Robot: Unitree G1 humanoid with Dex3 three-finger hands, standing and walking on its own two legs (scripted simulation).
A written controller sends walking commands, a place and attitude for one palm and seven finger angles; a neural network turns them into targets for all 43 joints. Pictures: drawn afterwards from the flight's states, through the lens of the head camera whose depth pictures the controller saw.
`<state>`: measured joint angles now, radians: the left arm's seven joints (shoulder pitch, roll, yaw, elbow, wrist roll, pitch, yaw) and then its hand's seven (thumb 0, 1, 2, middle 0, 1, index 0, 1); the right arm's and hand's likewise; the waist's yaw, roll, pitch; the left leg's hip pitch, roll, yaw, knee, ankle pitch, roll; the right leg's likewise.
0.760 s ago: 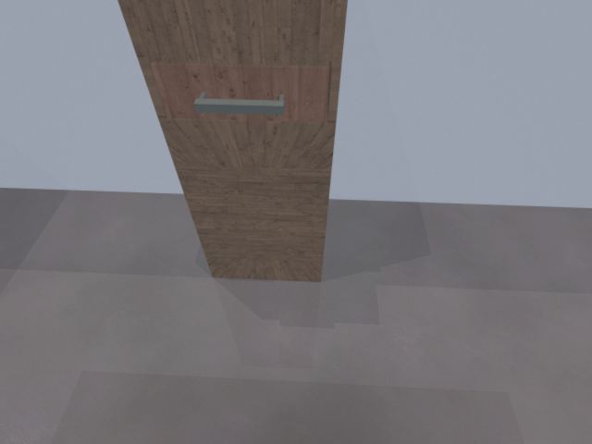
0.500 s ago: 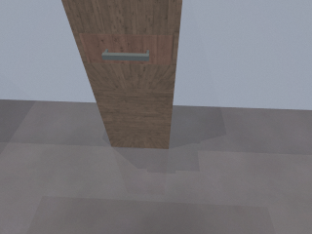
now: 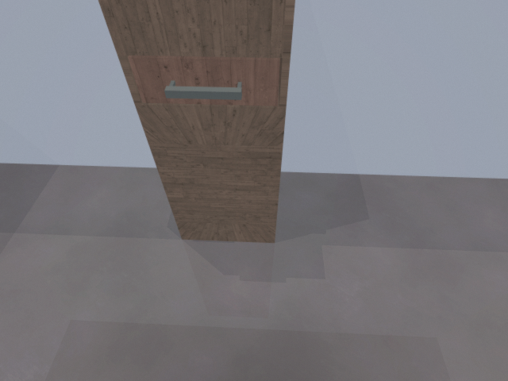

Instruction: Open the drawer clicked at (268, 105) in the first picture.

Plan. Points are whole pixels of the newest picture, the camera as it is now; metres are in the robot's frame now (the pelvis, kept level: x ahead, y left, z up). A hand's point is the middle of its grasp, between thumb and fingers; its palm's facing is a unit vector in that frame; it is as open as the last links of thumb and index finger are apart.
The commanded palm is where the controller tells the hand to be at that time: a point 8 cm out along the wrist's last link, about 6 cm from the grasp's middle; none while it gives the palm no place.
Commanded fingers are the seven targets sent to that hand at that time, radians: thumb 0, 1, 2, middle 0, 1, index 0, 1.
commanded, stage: look at it before walking up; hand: left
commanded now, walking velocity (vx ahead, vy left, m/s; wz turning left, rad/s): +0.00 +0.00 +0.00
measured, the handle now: (204, 88) +0.79 +0.17 +0.04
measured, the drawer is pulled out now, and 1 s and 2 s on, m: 0.00 0.00 0.00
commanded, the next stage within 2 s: take the last steps up to it in 0.08 s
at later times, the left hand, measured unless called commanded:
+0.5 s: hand out of the picture -0.01 +0.16 -0.19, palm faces +0.07 -0.99 -0.15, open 7.3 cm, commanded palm none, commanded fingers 0.00 0.90 0.90 -0.20 -0.30 -0.20 -0.30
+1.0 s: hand (192, 375) +0.17 +0.13 -0.19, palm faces +0.05 -0.99 -0.14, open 7.3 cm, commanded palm none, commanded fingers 0.00 0.90 0.90 -0.20 -0.30 -0.20 -0.30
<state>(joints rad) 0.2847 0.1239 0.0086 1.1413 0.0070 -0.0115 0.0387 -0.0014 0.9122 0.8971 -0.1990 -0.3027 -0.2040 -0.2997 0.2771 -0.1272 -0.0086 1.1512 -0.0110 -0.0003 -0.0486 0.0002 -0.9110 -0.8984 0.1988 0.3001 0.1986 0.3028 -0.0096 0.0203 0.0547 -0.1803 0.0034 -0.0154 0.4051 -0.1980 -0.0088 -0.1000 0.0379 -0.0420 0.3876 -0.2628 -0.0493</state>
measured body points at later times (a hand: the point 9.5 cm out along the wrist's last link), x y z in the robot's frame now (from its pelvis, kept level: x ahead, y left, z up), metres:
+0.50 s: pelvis +0.04 +0.00 -0.02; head +0.05 +0.01 +0.43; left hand -0.01 +0.21 -0.18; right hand -0.01 -0.21 -0.17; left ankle +0.01 +0.13 -0.74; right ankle -0.03 -0.08 -0.74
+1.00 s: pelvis +0.18 -0.03 -0.02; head +0.21 -0.02 +0.43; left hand +0.17 +0.18 -0.18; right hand +0.24 -0.26 -0.17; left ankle +0.21 +0.10 -0.75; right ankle +0.11 -0.12 -0.73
